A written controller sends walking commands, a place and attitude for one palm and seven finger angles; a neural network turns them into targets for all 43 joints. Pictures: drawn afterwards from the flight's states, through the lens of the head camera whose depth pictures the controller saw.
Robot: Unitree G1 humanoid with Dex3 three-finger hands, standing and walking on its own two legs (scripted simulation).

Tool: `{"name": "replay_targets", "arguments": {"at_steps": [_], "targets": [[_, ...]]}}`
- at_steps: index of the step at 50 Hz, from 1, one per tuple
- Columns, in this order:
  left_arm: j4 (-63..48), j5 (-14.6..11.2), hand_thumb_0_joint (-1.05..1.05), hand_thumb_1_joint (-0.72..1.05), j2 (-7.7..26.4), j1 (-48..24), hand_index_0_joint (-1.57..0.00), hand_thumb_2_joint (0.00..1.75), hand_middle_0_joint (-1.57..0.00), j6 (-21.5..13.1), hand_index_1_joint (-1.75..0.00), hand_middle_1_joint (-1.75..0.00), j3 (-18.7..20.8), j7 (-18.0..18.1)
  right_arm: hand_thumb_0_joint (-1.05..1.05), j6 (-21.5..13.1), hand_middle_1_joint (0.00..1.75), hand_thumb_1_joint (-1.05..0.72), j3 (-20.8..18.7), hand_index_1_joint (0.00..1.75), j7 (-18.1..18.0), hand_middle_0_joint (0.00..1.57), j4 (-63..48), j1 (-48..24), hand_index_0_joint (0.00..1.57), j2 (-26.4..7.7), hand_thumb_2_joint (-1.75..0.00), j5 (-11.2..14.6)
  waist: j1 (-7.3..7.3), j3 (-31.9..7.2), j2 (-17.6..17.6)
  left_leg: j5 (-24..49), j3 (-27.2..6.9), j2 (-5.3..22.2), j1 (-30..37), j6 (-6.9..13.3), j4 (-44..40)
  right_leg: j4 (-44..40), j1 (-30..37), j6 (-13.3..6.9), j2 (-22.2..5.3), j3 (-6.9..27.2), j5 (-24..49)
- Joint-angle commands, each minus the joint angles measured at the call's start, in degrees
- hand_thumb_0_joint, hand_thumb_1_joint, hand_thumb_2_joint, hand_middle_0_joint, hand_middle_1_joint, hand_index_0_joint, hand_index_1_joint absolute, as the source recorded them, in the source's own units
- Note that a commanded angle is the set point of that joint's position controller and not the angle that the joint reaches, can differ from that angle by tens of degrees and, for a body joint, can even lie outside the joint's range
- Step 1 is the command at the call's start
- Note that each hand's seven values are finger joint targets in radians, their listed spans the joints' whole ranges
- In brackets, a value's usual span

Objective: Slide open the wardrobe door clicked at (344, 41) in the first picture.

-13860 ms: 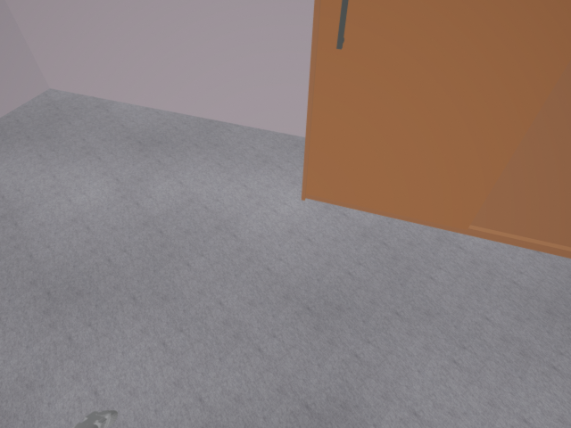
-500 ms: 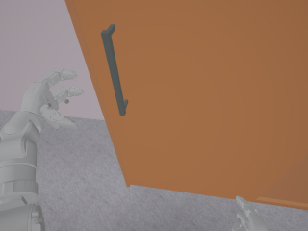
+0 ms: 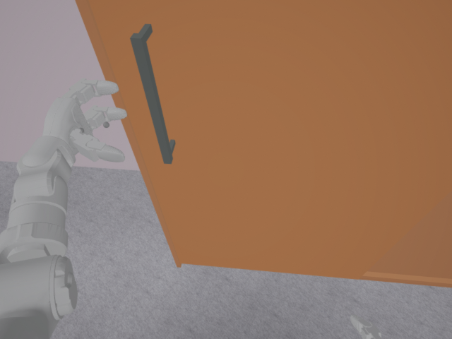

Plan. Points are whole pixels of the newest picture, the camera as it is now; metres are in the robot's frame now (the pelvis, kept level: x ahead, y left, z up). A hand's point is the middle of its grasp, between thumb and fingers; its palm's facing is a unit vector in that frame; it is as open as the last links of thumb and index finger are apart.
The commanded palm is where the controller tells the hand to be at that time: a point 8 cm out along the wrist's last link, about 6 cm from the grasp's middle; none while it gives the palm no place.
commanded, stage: move the hooked fingers beside the handle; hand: left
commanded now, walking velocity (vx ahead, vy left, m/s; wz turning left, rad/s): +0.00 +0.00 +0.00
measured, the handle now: (158, 104) +0.50 +0.13 +0.16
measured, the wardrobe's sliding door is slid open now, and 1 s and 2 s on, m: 0.00 0.00 0.00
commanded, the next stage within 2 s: feel for the door with the fingertips in 1.00 s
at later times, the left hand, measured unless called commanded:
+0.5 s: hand (109, 117) +0.45 +0.21 +0.17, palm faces -0.08 -1.00 +0.00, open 14.0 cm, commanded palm +0.43 +0.26 +0.17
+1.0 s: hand (116, 117) +0.45 +0.20 +0.17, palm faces -0.09 -1.00 +0.00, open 14.0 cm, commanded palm +0.43 +0.25 +0.17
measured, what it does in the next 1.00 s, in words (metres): stands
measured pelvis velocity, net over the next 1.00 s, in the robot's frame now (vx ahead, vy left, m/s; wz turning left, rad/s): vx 0.00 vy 0.01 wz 0.00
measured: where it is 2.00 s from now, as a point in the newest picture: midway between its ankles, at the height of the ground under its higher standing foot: outside the picture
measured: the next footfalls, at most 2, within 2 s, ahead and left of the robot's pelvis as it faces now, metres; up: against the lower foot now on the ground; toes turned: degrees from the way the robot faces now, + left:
none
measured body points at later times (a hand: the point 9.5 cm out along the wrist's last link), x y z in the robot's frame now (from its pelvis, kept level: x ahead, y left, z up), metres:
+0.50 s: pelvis +0.01 +0.01 +0.00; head +0.04 +0.00 +0.45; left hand +0.45 +0.26 +0.17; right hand +0.06 -0.26 -0.11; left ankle -0.02 +0.12 -0.74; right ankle +0.03 -0.11 -0.74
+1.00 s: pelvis +0.00 +0.01 +0.00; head +0.03 +0.00 +0.45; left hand +0.45 +0.25 +0.17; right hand +0.10 -0.25 -0.11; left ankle -0.02 +0.12 -0.74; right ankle +0.03 -0.11 -0.74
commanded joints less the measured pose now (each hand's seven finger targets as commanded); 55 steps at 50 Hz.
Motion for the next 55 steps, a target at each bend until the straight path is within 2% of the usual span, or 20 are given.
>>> {"name": "replay_targets", "arguments": {"at_steps": [1,2,3,6,10,13,16,17,18,21,24,27,30,32,36,40,44,47,51,55], "targets": [[-11.5,-1.1,0.0,-0.5,13.4,-30.6,-0.3,0.3,-0.3,-6.0,-1.2,-1.2,1.2,0.2,0.0,-2.8,0.3,-0.9,-3.1,0.3,-0.5,0.2,-6.3,0.1,0.2,-8.4,-0.9,-0.3,-0.32,-18.2,1.5,13.6,-2.8,-0.7,3.3,1.7,-3.0,-2.0,9.3,-1.0,0.4,2.3,14.0],[-10.2,-1.3,0.0,-0.5,13.2,-30.7,-0.3,0.3,-0.3,-6.3,-1.2,-1.2,1.0,0.1,0.0,-2.6,0.3,-0.9,-3.2,0.3,-0.5,0.2,-6.1,0.4,0.2,-8.6,-0.9,-0.4,-0.52,-17.5,0.0,13.7,-2.7,-0.5,3.0,2.0,-2.8,-2.1,9.2,-0.9,0.4,2.2,14.0],[-9.4,-1.2,0.0,-0.5,14.6,-31.0,-0.3,0.3,-0.3,-6.6,-1.2,-1.2,2.2,0.1,0.0,-2.5,0.3,-0.9,-3.3,0.3,-0.5,0.2,-5.7,0.9,0.2,-8.8,-0.9,-0.3,-0.44,-17.5,0.6,13.1,-2.8,-0.6,2.8,1.9,-3.0,-2.2,8.8,-0.9,0.6,2.3,13.3],[-6.0,-0.9,0.0,-0.5,13.4,-31.7,-0.3,0.3,-0.3,-6.7,-1.2,-1.2,1.6,0.4,0.0,-2.4,0.3,-0.9,-3.4,0.3,-0.4,0.2,-4.9,2.0,0.2,-8.8,-0.9,-0.5,-0.54,-17.4,1.8,12.6,-2.8,-0.7,2.2,1.7,-2.9,-2.1,7.6,-1.0,0.6,2.2,12.8],[-0.5,0.2,0.0,-0.5,15.2,-35.4,-0.3,0.3,-0.3,-7.3,-1.2,-1.2,2.4,1.4,0.0,-1.8,0.3,-0.9,-3.5,0.3,-0.3,0.2,-3.7,3.8,0.2,-9.4,-0.9,-0.8,-1.69,-15.5,-1.4,10.7,-2.8,-0.6,-0.6,1.9,-2.9,-2.1,6.6,-0.7,0.6,2.2,11.3],[-1.3,0.8,0.0,-0.5,20.1,-32.4,-0.3,0.3,-0.3,-9.1,-1.2,-1.2,6.5,1.6,0.0,-1.3,0.3,-0.9,-3.7,0.3,0.0,0.2,-4.7,4.4,0.2,-9.6,-0.9,-1.0,0.24,-20.6,-0.2,14.3,-2.4,-0.8,-0.6,1.9,-2.2,-0.6,10.9,-0.8,0.5,2.9,15.7],[-4.5,0.9,0.0,-0.5,17.5,-32.0,-0.3,0.3,-0.3,-10.8,-1.2,-1.2,4.2,0.7,0.0,-1.3,0.3,-0.9,-3.8,0.3,0.4,0.2,-5.6,4.2,0.2,-9.2,-0.9,-1.0,0.44,-22.4,2.7,17.1,-2.2,-0.8,1.2,1.6,-1.8,0.1,11.0,-1.1,0.6,2.7,18.4],[-4.3,0.6,0.0,-0.5,18.0,-31.1,-0.3,0.3,-0.3,-11.0,-1.2,-1.2,4.6,0.5,0.0,-1.0,0.3,-0.9,-3.9,0.3,0.4,0.2,-5.9,4.5,0.2,-9.4,-0.9,-1.0,0.46,-22.4,1.0,18.4,-2.2,-0.5,1.2,1.8,-1.7,0.2,11.6,-1.0,0.6,2.5,19.4],[-5.6,0.4,0.0,-0.5,18.7,-31.2,-0.3,0.3,-0.3,-11.1,-1.2,-1.2,5.3,0.2,0.0,-1.0,0.3,-0.9,-4.0,0.3,0.4,0.2,-5.8,4.4,0.2,-9.5,-0.9,-0.9,0.48,-22.8,2.5,18.8,-2.3,-0.6,2.0,1.7,-1.7,0.1,11.2,-1.0,0.8,2.6,19.7],[-5.9,-0.8,0.0,-0.5,18.3,-28.4,-0.3,0.3,-0.3,-9.9,-1.2,-1.2,6.0,-0.8,0.0,-0.8,0.3,-0.9,-4.2,0.3,0.5,0.2,-6.0,4.4,0.2,-9.6,-0.9,-0.7,0.56,-21.4,0.4,17.9,-2.1,-0.5,1.4,1.8,-1.9,-0.4,10.8,-0.9,1.0,2.4,19.2],[-6.5,-1.1,0.0,-0.5,14.3,-29.5,-0.3,0.3,-0.3,-8.3,-1.2,-1.2,2.5,-1.3,0.0,-0.7,0.3,-0.9,-4.1,0.3,0.4,0.2,-6.0,3.8,0.2,-9.4,-0.9,-0.5,-0.6,-18.2,1.8,16.5,-2.1,-0.3,1.9,1.9,-2.2,-1.1,7.8,-0.8,1.1,2.0,17.2],[-5.9,-1.1,0.0,-0.5,16.5,-29.3,-0.3,0.3,-0.3,-7.7,-1.2,-1.2,4.2,-0.8,0.0,-0.3,0.3,-0.9,-4.3,0.3,0.3,0.2,-5.7,4.4,0.2,-9.8,-0.9,-0.6,-0.55,-17.5,-0.3,15.2,-2.2,-0.3,1.0,2.0,-2.1,-1.5,7.7,-0.9,1.1,2.0,15.7],[-11.5,-1.0,0.0,-0.5,14.1,-30.3,-0.3,0.3,-0.3,-8.5,-1.2,-1.2,2.5,-0.5,0.0,-0.9,0.3,-0.9,-4.1,0.3,0.4,0.2,-6.3,3.5,0.2,-8.9,-0.9,-0.8,-0.07,-21.8,4.6,19.3,-2.8,-0.3,5.1,1.5,-1.7,-0.8,8.2,-1.3,1.2,1.9,17.7],[-10.8,-1.6,0.0,-0.5,13.6,-30.6,-0.3,0.3,-0.3,-8.5,-1.2,-1.2,2.0,-0.2,0.0,-0.6,0.3,-0.9,-4.1,0.3,0.2,0.2,-5.9,3.6,0.2,-8.9,-0.9,-0.7,-0.87,-20.4,1.8,18.7,-2.7,-0.1,4.6,1.7,-1.5,-1.2,8.1,-1.1,1.3,1.7,17.6],[-7.4,-1.4,0.0,-0.5,11.5,-32.2,-0.3,0.3,-0.3,-7.5,-1.2,-1.2,0.6,0.4,0.0,-0.8,0.3,-0.9,-3.6,0.3,0.0,0.2,-5.4,2.6,0.2,-8.7,-0.9,-0.5,-1.48,-16.4,0.7,14.5,-3.0,-0.3,2.9,1.6,-2.4,-1.8,5.7,-1.0,1.3,1.5,14.2],[-4.8,0.1,0.0,-0.5,12.8,-33.9,-0.3,0.3,-0.3,-7.1,-1.2,-1.2,0.9,1.5,0.0,-0.6,0.3,-0.9,-3.4,0.3,0.0,0.2,-5.3,2.8,0.2,-8.7,-0.9,-0.7,-1.3,-16.9,2.0,14.2,-3.2,-0.6,1.8,1.5,-2.2,-1.3,5.9,-1.1,1.0,1.7,13.9],[-6.8,-0.2,0.0,-0.5,14.3,-31.6,-0.3,0.3,-0.3,-8.7,-1.2,-1.2,2.7,1.6,0.0,-0.5,0.3,-0.9,-3.4,0.3,0.3,0.2,-6.3,2.6,0.2,-8.6,-0.9,-0.9,0.05,-22.1,0.6,18.1,-3.1,-0.6,3.1,1.4,-1.7,-0.2,9.6,-1.1,1.0,1.9,18.1],[-6.1,-0.9,0.0,-0.5,11.0,-32.4,-0.3,0.3,-0.3,-9.0,-1.2,-1.2,-0.1,1.1,0.0,-0.4,0.3,-0.9,-3.3,0.3,0.2,0.2,-6.5,2.1,0.2,-8.4,-0.9,-0.7,-0.76,-19.7,-0.6,17.0,-2.9,-0.3,2.9,1.7,-1.8,-0.7,8.1,-1.0,1.1,1.7,16.8],[-3.2,-0.1,0.0,-0.5,14.6,-32.5,-0.3,0.3,-0.3,-8.2,-1.2,-1.2,2.8,1.4,0.0,0.0,0.3,-0.9,-3.2,0.3,0.1,0.2,-5.8,2.7,0.2,-8.8,-0.9,-0.7,-0.57,-17.8,-0.1,14.6,-2.7,-0.6,0.5,1.7,-2.1,-0.8,7.9,-1.0,1.0,2.0,15.7],[-6.0,0.1,0.0,-0.5,12.6,-33.7,-0.3,0.3,-0.3,-8.7,-1.2,-1.2,1.0,1.5,0.0,-0.2,0.3,-0.9,-3.4,0.3,0.1,0.2,-6.1,2.8,0.2,-8.4,-0.9,-0.8,-0.82,-20.1,2.0,16.3,-2.6,-0.7,2.4,1.7,-1.5,-0.7,8.2,-1.0,1.1,2.2,17.0]]}}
